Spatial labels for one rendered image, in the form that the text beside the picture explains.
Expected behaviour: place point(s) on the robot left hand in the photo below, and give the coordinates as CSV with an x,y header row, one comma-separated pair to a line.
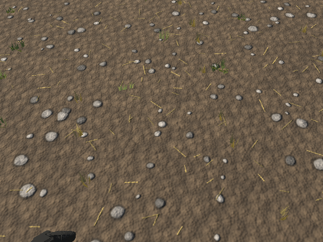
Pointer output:
x,y
57,236

